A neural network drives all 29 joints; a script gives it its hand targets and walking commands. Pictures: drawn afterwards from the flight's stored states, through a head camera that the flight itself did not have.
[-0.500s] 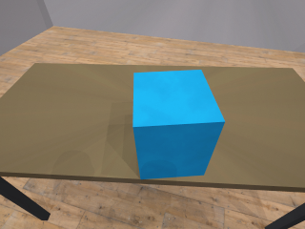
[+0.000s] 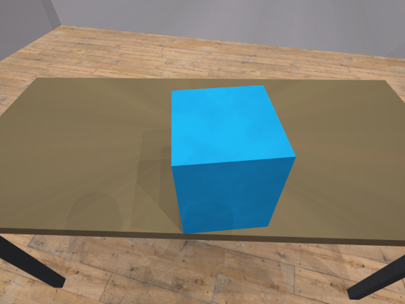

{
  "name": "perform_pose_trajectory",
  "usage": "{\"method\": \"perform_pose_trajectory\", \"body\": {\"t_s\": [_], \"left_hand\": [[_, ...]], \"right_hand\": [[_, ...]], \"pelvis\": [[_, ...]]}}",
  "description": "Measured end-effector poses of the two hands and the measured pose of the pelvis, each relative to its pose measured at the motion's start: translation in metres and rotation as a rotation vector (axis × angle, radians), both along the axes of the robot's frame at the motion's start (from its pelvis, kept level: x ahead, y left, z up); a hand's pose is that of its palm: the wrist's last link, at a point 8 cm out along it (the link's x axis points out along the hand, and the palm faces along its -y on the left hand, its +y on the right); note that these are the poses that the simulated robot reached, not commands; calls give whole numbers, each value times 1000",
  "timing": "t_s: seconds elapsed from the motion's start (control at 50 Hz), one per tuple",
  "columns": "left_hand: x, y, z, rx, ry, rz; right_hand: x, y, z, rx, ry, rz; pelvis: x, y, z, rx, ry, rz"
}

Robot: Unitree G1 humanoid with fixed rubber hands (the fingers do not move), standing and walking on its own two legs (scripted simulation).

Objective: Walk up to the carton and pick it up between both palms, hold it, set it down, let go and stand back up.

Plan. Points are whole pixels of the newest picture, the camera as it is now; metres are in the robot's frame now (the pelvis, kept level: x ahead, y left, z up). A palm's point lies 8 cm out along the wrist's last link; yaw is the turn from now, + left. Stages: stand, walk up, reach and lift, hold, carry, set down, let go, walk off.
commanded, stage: stand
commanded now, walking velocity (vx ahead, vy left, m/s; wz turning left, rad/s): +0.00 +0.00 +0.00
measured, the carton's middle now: (222, 162) +0.40 -0.01 +0.06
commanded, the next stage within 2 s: none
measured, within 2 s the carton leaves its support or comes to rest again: neither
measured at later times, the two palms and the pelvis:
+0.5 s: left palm out of the picture +0.07 +0.28 -0.12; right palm out of the picture +0.07 -0.29 -0.12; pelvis +0.00 -0.01 +0.00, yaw +0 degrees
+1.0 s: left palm out of the picture +0.07 +0.27 -0.12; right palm out of the picture +0.07 -0.29 -0.13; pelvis +0.01 -0.01 +0.00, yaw +0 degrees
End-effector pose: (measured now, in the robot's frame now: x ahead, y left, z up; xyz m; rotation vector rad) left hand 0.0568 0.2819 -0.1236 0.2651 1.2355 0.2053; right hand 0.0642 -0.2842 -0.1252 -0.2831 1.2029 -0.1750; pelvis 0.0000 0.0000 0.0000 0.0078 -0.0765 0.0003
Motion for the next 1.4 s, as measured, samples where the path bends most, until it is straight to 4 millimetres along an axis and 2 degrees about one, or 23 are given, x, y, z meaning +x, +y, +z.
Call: {"method": "perform_pose_trajectory", "body": {"t_s": [0.22, 0.72, 1.04, 1.22, 1.4], "left_hand": [[17, -2, 4, 5, -42, -12], [8, -8, -2, -1, 18, -17], [16, -8, 2, 8, -8, -11], [14, -9, 2, 11, 13, -10], [21, -15, -1, -1, 6, -18]], "right_hand": [[13, 0, 2, 0, -35, 0], [-2, -8, 1, -3, 27, -23], [11, -6, 0, 9, 3, -5], [11, -8, 0, 7, 5, -13], [13, -12, 2, -7, 16, -16]], "pelvis": [[3, -2, 0, 1, 0, -2], [7, -7, 1, -2, 10, -4], [10, -9, 1, -1, 9, -1], [13, -10, 2, 1, 11, -6], [14, -12, 2, 0, 15, -10]]}}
